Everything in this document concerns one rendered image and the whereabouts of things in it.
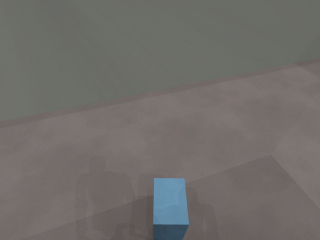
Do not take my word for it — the carton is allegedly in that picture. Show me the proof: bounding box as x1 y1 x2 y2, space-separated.
153 178 189 240

